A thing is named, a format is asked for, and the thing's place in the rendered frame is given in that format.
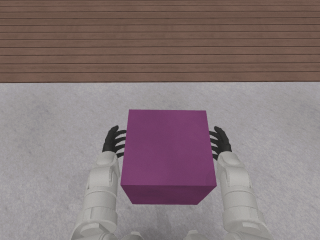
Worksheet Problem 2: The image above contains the carton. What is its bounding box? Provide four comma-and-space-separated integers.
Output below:
120, 109, 217, 205

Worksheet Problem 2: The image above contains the robot left shin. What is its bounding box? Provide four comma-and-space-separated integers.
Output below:
131, 231, 141, 236

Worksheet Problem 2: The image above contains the right robot hand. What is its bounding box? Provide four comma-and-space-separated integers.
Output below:
209, 126, 232, 161

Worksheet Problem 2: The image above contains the robot shin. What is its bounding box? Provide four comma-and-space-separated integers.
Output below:
131, 231, 141, 236
187, 230, 198, 236

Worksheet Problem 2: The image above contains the robot right upper arm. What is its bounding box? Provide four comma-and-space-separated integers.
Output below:
223, 230, 270, 240

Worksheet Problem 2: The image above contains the left robot hand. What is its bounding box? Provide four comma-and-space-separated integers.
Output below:
102, 125, 127, 158

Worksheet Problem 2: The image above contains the right robot forearm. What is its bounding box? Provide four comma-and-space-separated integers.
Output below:
216, 151, 274, 240

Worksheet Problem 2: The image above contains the left robot forearm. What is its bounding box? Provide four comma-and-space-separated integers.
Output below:
69, 151, 120, 240

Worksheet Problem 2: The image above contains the robot right shin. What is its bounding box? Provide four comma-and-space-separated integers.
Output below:
187, 230, 198, 236

